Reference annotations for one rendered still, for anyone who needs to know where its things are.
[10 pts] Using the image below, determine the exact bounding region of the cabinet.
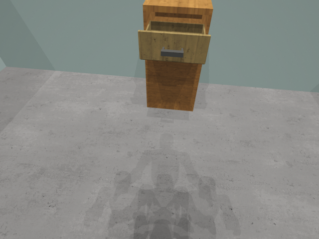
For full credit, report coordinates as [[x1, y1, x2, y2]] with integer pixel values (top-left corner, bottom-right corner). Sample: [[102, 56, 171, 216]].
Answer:
[[143, 0, 213, 111]]

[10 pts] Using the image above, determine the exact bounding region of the handle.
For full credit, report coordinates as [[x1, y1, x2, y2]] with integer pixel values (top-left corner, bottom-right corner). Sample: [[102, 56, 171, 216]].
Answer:
[[161, 47, 184, 58]]

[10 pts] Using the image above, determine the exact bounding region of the drawer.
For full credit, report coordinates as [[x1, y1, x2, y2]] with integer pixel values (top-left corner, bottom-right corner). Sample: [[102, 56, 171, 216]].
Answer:
[[138, 20, 211, 64]]

